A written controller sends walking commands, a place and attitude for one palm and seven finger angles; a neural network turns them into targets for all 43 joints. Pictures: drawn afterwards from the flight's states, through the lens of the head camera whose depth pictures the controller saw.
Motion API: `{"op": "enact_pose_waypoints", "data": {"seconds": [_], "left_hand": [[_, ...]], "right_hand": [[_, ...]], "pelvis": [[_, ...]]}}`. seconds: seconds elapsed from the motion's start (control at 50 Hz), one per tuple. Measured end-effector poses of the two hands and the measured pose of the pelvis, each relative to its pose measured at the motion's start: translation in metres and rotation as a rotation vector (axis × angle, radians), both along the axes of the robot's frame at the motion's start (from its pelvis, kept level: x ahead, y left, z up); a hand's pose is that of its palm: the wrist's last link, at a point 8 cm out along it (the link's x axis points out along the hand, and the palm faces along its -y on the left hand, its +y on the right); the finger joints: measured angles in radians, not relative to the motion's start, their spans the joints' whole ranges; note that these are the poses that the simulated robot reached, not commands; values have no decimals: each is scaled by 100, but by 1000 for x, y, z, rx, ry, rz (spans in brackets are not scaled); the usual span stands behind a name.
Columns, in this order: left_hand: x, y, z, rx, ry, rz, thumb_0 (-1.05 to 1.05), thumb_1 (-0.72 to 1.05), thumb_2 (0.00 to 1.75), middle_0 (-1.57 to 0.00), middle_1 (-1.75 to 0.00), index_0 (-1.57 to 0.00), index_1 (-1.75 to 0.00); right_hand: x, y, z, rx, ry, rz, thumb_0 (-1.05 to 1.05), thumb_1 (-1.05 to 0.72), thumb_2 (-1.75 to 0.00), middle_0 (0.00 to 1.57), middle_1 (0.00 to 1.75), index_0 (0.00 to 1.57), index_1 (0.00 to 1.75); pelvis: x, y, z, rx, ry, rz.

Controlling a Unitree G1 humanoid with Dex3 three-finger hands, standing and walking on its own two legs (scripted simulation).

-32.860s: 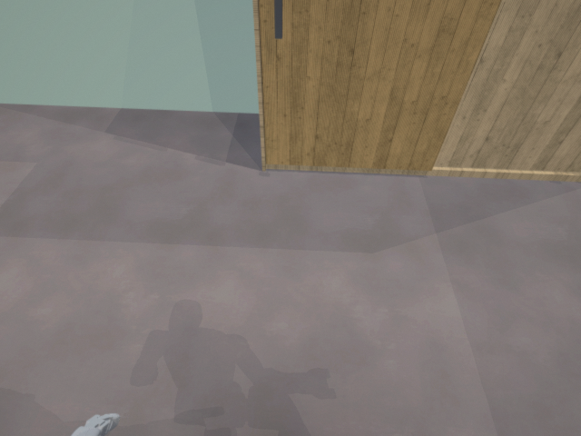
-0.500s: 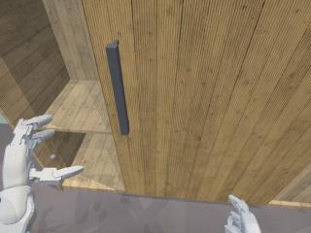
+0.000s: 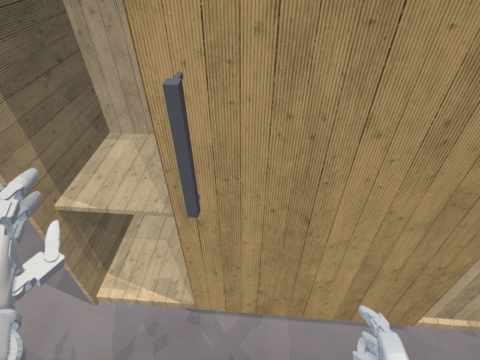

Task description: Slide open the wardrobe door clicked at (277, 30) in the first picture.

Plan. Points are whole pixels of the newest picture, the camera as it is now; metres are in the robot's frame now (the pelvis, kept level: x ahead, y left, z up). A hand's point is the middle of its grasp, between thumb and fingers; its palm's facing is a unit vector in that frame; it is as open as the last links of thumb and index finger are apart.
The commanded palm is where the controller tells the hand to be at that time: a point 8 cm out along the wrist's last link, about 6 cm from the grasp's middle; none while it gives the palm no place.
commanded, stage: draw the hand back to the body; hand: left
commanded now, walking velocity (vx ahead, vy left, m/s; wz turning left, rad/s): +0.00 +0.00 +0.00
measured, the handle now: (187, 153) +0.48 +0.19 +0.10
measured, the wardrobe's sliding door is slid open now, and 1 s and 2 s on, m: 0.44 0.44 0.44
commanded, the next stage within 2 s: step back with the hand held close in 0.30 s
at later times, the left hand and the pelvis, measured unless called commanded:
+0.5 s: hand (60, 252) +0.18 +0.26 +0.17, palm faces +0.51 -0.78 -0.36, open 7.4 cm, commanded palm +0.13 +0.29 +0.17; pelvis -0.01 -0.01 +0.00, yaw +0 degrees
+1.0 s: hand (25, 281) +0.14 +0.29 +0.15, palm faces +0.49 -0.76 -0.43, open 7.4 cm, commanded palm +0.09 +0.32 +0.17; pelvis -0.06 +0.03 -0.02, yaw -1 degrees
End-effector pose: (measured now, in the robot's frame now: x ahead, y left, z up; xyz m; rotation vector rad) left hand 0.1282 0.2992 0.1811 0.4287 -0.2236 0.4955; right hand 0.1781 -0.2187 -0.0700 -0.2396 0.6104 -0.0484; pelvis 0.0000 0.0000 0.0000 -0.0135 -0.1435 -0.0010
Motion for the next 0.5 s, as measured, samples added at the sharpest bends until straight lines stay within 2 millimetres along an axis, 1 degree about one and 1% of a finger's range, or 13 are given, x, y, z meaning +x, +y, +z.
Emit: {"op": "enact_pose_waypoints", "data": {"seconds": [0.14,0.24,0.34,0.44,0.5], "left_hand": [[-2,-4,-5,-23,3,17,1,85,87,-21,-33,-21,-33],[-1,-10,-7,-27,9,4,2,88,89,-21,-31,-21,-31],[-1,-14,-3,-11,1,-11,2,89,89,-21,-30,-21,-31],[-1,-13,-3,-7,1,-7,2,89,89,-21,-30,-21,-31],[4,-5,-1,23,-2,10,2,89,89,-21,-30,-21,-31]], "right_hand": [[-2,-2,-2,6,5,3,1,-90,-90,20,30,20,30],[-6,-4,-3,9,2,-2,1,-90,-90,20,30,20,30],[-9,-7,-4,11,2,-9,1,-90,-90,20,30,20,30],[-12,-10,-5,10,8,-19,1,-90,-90,20,30,20,30],[-14,-12,-6,13,25,-23,1,-90,-90,20,30,20,30]], "pelvis": [[-5,-5,0,2,-3,6],[-6,-8,0,1,-7,2],[-5,-10,0,1,-10,1],[-6,-11,0,1,-12,-1],[-9,-11,-1,-7,22,3]]}}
